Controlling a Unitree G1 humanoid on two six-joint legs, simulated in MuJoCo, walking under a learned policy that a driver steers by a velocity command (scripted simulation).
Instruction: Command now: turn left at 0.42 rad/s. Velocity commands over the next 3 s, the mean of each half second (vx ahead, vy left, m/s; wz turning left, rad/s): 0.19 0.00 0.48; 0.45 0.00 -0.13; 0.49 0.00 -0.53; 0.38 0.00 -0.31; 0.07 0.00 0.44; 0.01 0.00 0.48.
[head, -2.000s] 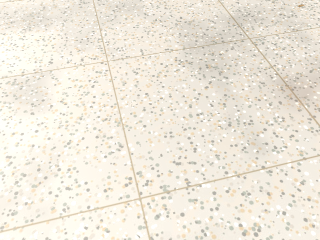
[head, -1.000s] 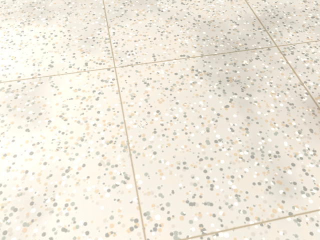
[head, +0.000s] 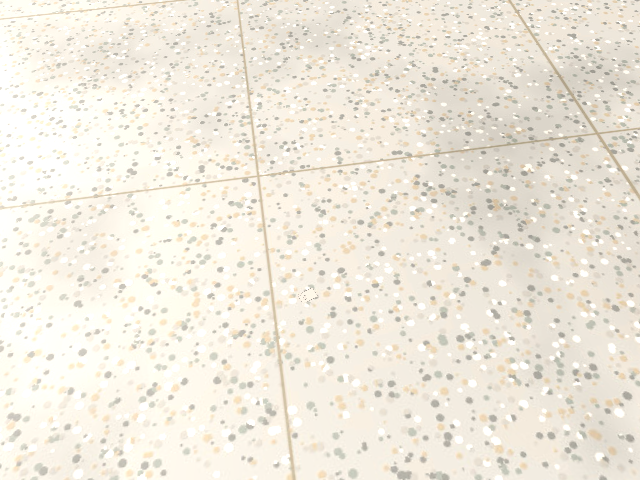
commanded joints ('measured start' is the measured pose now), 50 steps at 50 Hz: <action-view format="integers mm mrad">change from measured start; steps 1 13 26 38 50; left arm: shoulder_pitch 151 134 157 120 -206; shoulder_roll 82 166 227 115 42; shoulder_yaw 20 25 66 23 -14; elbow -6 -121 -111 -120 -288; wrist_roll -5 7 -32 -37 -26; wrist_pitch -22 -61 -79 -69 -64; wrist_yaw -13 11 -65 -79 -140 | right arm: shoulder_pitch -120 -117 -134 86 238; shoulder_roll -151 -92 -54 -63 -125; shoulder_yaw -36 -55 -19 -22 -26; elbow -98 -154 -182 -75 -23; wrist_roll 28 9 9 -28 -18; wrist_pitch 7 8 -28 -119 -98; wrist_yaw -16 34 87 65 2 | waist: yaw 91 69 46 19 -40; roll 70 -134 -139 69 22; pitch -91 -8 48 -27 69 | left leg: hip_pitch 3 -448 -138 252 425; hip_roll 187 91 110 277 291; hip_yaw -260 -15 115 -22 254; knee -95 498 81 -370 -353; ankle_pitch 339 -10 -54 347 771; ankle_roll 126 -84 29 113 25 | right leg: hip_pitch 109 301 198 -427 -434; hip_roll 4 -307 -348 -160 -40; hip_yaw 6 151 -70 107 -75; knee -241 -544 -528 495 -45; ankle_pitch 191 -30 45 277 460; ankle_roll -12 -171 -180 -53 -96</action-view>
